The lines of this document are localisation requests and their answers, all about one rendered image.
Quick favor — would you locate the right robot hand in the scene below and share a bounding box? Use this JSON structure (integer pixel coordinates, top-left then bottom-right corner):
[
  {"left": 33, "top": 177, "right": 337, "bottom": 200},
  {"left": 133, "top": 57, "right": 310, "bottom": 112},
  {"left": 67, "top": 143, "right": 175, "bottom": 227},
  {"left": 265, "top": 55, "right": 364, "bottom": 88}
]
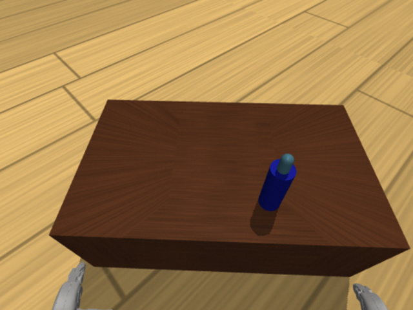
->
[{"left": 353, "top": 284, "right": 388, "bottom": 310}]

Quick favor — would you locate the left robot hand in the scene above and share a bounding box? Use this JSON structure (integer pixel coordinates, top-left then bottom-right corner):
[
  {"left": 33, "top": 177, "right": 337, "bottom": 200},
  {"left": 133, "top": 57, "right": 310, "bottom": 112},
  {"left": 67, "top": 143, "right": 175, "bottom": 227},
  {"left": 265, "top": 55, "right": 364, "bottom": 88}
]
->
[{"left": 52, "top": 262, "right": 112, "bottom": 310}]

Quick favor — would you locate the bottle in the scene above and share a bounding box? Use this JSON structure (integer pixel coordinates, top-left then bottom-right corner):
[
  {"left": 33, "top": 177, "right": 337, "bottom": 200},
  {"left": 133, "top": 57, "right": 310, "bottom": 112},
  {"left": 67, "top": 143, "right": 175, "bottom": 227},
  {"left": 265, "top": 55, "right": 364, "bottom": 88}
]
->
[{"left": 258, "top": 154, "right": 296, "bottom": 211}]

